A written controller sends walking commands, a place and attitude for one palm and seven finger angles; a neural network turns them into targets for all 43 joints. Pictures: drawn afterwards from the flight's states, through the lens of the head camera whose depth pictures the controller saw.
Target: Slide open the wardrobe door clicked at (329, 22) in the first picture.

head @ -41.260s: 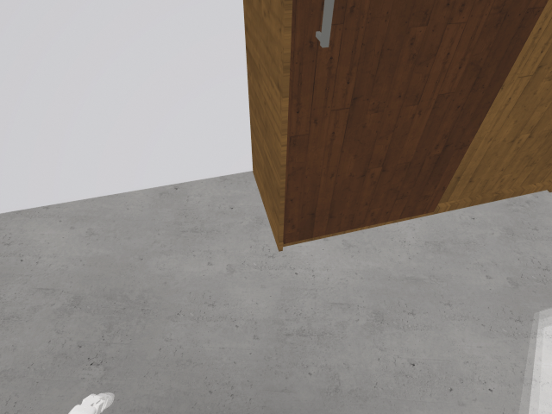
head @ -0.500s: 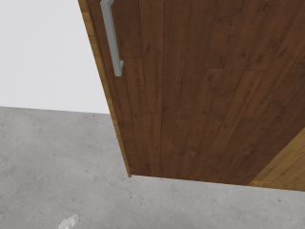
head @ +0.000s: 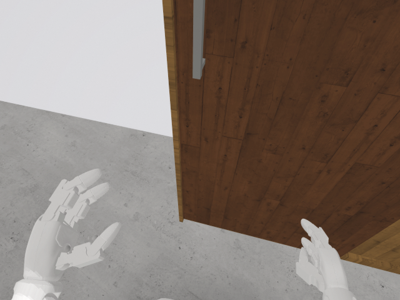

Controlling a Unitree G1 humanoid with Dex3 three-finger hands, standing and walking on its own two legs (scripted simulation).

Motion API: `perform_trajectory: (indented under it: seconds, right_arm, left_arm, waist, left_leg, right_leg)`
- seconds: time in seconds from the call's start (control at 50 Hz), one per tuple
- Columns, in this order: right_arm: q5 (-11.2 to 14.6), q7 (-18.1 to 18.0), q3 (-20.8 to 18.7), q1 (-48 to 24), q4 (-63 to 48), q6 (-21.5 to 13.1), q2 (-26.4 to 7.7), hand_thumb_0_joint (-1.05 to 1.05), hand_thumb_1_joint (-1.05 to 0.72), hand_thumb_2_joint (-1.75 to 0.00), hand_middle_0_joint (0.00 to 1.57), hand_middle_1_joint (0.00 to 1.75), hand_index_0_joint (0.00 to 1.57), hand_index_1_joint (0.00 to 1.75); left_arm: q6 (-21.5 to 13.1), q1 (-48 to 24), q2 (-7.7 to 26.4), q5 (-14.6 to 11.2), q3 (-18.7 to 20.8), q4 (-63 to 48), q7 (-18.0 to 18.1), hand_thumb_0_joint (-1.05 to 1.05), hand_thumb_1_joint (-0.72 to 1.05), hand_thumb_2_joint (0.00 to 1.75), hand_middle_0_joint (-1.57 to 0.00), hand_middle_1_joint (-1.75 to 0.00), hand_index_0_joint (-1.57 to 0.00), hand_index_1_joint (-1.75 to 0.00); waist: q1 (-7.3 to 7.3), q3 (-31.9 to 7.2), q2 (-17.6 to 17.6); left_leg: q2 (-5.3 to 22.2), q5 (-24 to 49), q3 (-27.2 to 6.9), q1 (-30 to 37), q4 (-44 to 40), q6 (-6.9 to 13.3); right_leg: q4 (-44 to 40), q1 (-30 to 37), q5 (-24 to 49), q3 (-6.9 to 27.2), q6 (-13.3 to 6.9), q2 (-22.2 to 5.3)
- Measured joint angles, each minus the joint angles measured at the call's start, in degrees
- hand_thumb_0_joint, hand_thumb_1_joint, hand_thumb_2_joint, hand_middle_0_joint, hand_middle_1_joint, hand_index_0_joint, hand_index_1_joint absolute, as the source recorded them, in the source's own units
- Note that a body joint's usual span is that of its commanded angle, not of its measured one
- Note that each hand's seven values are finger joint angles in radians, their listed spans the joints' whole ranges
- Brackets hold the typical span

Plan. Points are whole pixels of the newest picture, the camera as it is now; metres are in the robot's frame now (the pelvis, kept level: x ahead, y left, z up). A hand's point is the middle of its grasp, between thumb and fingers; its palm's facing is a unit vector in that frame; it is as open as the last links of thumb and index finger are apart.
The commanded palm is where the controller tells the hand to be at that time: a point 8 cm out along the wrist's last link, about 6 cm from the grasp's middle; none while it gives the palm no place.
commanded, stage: raise the hand with hooked fingers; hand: left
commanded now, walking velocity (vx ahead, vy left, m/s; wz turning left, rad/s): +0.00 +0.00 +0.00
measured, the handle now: (201, 25) +0.54 +0.09 +0.28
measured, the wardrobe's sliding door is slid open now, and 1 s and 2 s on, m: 0.00 0.00 0.00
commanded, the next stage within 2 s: move the hooked fingers beside the handle in 1.50 s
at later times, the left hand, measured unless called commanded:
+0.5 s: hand (83, 171) +0.25 +0.22 +0.17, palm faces -0.08 -0.99 -0.13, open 12.7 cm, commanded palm +0.22 +0.28 +0.20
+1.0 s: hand (28, 75) +0.28 +0.26 +0.31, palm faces +0.02 -0.98 -0.18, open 14.0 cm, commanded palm +0.26 +0.30 +0.30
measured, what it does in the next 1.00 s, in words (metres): stands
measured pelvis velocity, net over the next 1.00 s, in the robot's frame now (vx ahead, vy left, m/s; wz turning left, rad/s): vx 0.01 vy -0.01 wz -0.03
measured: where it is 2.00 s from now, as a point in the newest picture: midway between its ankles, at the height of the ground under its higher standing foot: outside the picture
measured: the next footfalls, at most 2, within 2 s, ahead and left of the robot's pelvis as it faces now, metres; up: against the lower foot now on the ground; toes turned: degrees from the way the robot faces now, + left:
none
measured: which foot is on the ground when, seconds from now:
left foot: down 0.00-1.00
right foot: down 0.00-1.00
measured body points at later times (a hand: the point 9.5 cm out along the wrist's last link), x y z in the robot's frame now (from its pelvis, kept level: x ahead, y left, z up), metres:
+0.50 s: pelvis +0.01 +0.01 +0.03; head +0.00 +0.00 +0.48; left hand +0.25 +0.28 +0.18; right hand +0.19 -0.24 -0.03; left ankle -0.01 +0.11 -0.70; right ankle +0.03 -0.13 -0.70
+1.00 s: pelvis +0.01 -0.01 +0.04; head -0.02 -0.04 +0.49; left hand +0.27 +0.31 +0.32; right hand +0.20 -0.22 -0.03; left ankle -0.01 +0.11 -0.70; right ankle +0.03 -0.13 -0.70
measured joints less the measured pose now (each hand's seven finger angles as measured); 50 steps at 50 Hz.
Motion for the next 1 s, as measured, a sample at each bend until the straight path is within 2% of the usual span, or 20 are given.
perform_trajectory:
  seconds: [0.02, 0.06, 0.12, 0.16, 0.2, 0.26, 0.32, 0.38, 0.44, 0.52, 0.58, 0.68, 0.74, 0.84, 0.88, 1.0]
  right_arm:
    - [0.14, -0.17, 0.96, 0.01, 0.89, -0.10, 0.67, 0.01, -0.91, -0.90, 0.20, 0.30, 0.20, 0.30]
    - [0.51, -0.44, 2.63, 0.37, 2.28, 0.15, 2.42, 0.01, -0.90, -0.90, 0.20, 0.30, 0.20, 0.30]
    - [1.07, -0.63, 4.22, 1.95, 2.69, 1.46, 4.65, 0.01, -0.90, -0.89, 0.21, 0.30, 0.20, 0.30]
    - [1.22, -0.86, 4.73, 3.42, 2.36, 2.23, 5.27, 0.01, -0.90, -0.89, 0.21, 0.30, 0.20, 0.30]
    - [1.35, -1.07, 4.81, 5.01, 2.13, 2.40, 5.18, 0.01, -0.90, -0.89, 0.21, 0.30, 0.20, 0.30]
    - [1.31, -1.15, 4.15, 7.23, 2.52, 1.23, 3.99, 0.01, -0.90, -0.89, 0.21, 0.30, 0.20, 0.30]
    - [1.32, -0.94, 3.18, 8.51, 3.77, -0.49, 1.71, 0.01, -0.90, -0.89, 0.21, 0.30, 0.20, 0.30]
    - [1.69, -1.38, 2.30, 8.21, 5.10, -1.78, -0.78, 0.01, -0.90, -0.90, 0.20, 0.30, 0.20, 0.30]
    - [2.15, -2.51, 1.86, 6.60, 5.59, -2.20, -2.22, 0.01, -0.90, -0.90, 0.20, 0.30, 0.20, 0.30]
    - [2.24, -3.41, 2.17, 3.72, 4.71, -2.01, -1.91, 0.01, -0.90, -0.90, 0.20, 0.30, 0.20, 0.30]
    - [2.11, -3.34, 2.85, 2.58, 3.82, -2.04, -0.93, 0.01, -0.90, -0.90, 0.20, 0.30, 0.20, 0.30]
    - [2.70, -2.69, 4.19, 1.64, 3.64, -1.36, -0.38, 0.01, -0.90, -0.90, 0.20, 0.30, 0.20, 0.30]
    - [3.19, -2.56, 4.84, 0.99, 3.75, 0.12, -0.55, 0.01, -0.90, -0.90, 0.20, 0.30, 0.20, 0.30]
    - [3.50, -2.45, 5.67, 0.44, 3.92, 2.42, -0.51, 0.01, -0.90, -0.90, 0.20, 0.30, 0.20, 0.30]
    - [3.37, -2.39, 5.88, 0.65, 4.04, 2.78, -0.46, 0.01, -0.90, -0.90, 0.20, 0.30, 0.20, 0.30]
    - [3.50, -2.10, 6.01, 1.87, 5.13, 2.91, -0.84, 0.01, -0.90, -0.90, 0.20, 0.30, 0.20, 0.30]
  left_arm:
    - [0.74, -2.65, 0.13, 0.14, -0.68, -0.30, -1.41, 0.01, 0.38, 0.67, -0.23, -0.64, -0.23, -0.63]
    - [4.43, -7.24, 1.28, 0.99, -1.57, 0.17, -4.32, 0.01, 0.33, 0.65, -0.23, -0.67, -0.23, -0.66]
    - [14.20, -10.48, 4.23, 1.60, -1.06, 2.05, -7.22, 0.00, 0.26, 0.62, -0.24, -0.72, -0.24, -0.71]
    - [20.44, -10.29, 5.86, 0.27, 0.82, 2.54, -7.31, 0.00, 0.21, 0.60, -0.25, -0.75, -0.25, -0.74]
    - [24.20, -9.11, 6.64, -2.24, 3.93, 2.01, -6.06, 0.00, 0.17, 0.58, -0.25, -0.78, -0.25, -0.77]
    - [24.66, -7.63, 6.79, -5.06, 9.00, -0.53, -3.45, 0.00, 0.10, 0.55, -0.26, -0.82, -0.26, -0.81]
    - [22.54, -8.12, 6.39, -5.45, 11.61, -3.05, -2.72, 0.00, 0.03, 0.52, -0.26, -0.87, -0.26, -0.86]
    - [22.70, -10.29, 5.64, -4.85, 10.94, -3.56, -4.48, 0.00, -0.04, 0.49, -0.26, -0.91, -0.26, -0.90]
    - [26.17, -13.49, 6.36, -3.68, 9.01, -1.81, -6.91, 0.00, -0.11, 0.46, -0.27, -0.96, -0.27, -0.95]
    - [30.60, -17.55, 9.94, -3.03, 9.60, 0.79, -8.11, 0.00, -0.21, 0.42, -0.28, -1.02, -0.28, -1.01]
    - [31.51, -20.57, 12.04, -4.50, 12.89, 1.42, -8.20, -0.01, -0.28, 0.39, -0.29, -1.06, -0.29, -1.06]
    - [33.57, -27.76, 13.31, -6.29, 17.60, 3.71, -9.71, -0.01, -0.39, 0.34, -0.29, -1.13, -0.29, -1.13]
    - [37.26, -31.59, 14.14, -5.41, 17.50, 6.55, -10.92, -0.01, -0.44, 0.32, -0.29, -1.16, -0.29, -1.16]
    - [43.23, -35.48, 16.17, -3.85, 16.78, 10.35, -13.02, -0.01, -0.48, 0.31, -0.30, -1.19, -0.30, -1.18]
    - [44.00, -36.69, 16.94, -3.72, 17.45, 10.33, -13.42, -0.01, -0.49, 0.30, -0.30, -1.19, -0.30, -1.19]
    - [42.52, -42.59, 19.74, -4.88, 21.45, 12.02, -14.58, -0.02, -0.50, 0.30, -0.30, -1.20, -0.30, -1.20]
  waist:
    - [-0.18, 0.06, 0.51]
    - [-0.97, -0.17, 1.12]
    - [-2.94, -0.65, 1.65]
    - [-4.24, -0.86, 1.80]
    - [-4.94, -1.02, 1.70]
    - [-4.59, -1.16, 1.20]
    - [-3.18, -1.08, 1.00]
    - [-1.93, -0.70, 1.51]
    - [-1.36, -0.31, 1.81]
    - [-1.70, 0.29, 1.45]
    - [-1.69, 0.18, 1.08]
    - [-0.40, -0.12, 1.96]
    - [0.10, -0.07, 3.00]
    - [-0.03, 0.87, 3.53]
    - [-0.22, 1.22, 3.43]
    - [-0.51, 0.57, 3.20]
  left_leg:
    - [-0.10, 0.10, -0.05, -0.02, -0.05, 0.11]
    - [-0.23, 0.57, 0.45, 0.42, -1.01, 0.26]
    - [-0.35, 1.67, 2.14, 2.64, -4.18, 0.60]
    - [-0.44, 2.53, 3.29, 4.73, -6.78, 0.72]
    - [-0.43, 3.29, 4.07, 6.78, -9.17, 0.72]
    - [-0.29, 4.06, 4.28, 9.01, -11.61, 0.62]
    - [-0.24, 4.55, 3.69, 10.52, -12.95, 0.61]
    - [-0.44, 5.01, 3.04, 11.95, -13.86, 0.80]
    - [-0.77, 5.75, 2.81, 13.40, -15.16, 0.97]
    - [-0.80, 6.97, 3.00, 15.58, -17.52, 0.78]
    - [-0.52, 7.78, 3.00, 17.29, -19.32, 0.39]
    - [-0.15, 8.64, 2.70, 19.60, -21.33, -0.02]
    - [-0.34, 9.27, 2.49, 19.92, -22.14, 0.00]
    - [-0.53, 10.57, 2.43, 20.06, -23.66, -0.12]
    - [-0.41, 10.92, 2.41, 20.37, -24.21, -0.26]
    - [0.04, 11.38, 2.32, 21.50, -25.47, -0.67]
  right_leg:
    - [-0.23, 0.09, 0.18, -0.05, 0.15, -0.09]
    - [-1.06, 0.28, 0.74, 0.42, 0.40, -0.16]
    - [-3.19, 1.38, 1.87, 2.03, 0.66, -0.13]
    - [-4.90, 2.64, 2.59, 3.12, 0.79, -0.09]
    - [-6.67, 4.15, 3.24, 3.83, 0.86, 0.06]
    - [-9.01, 6.28, 3.99, 3.96, 0.88, 0.31]
    - [-11.00, 8.39, 4.60, 3.31, 0.92, 0.39]
    - [-12.59, 10.44, 5.16, 2.62, 1.08, 0.23]
    - [-13.75, 11.96, 5.71, 2.37, 1.19, -0.06]
    - [-15.27, 13.69, 6.49, 2.52, 0.92, 0.00]
    - [-16.70, 15.20, 7.07, 2.47, 0.56, 0.34]
    - [-18.85, 17.69, 7.89, 2.09, 0.22, 0.78]
    - [-19.42, 18.02, 8.29, 1.88, 0.22, 0.61]
    - [-20.02, 17.78, 8.98, 1.82, -0.01, 0.46]
    - [-20.43, 18.02, 9.23, 1.79, -0.18, 0.60]
    - [-21.59, 19.09, 9.62, 1.65, -0.59, 1.10]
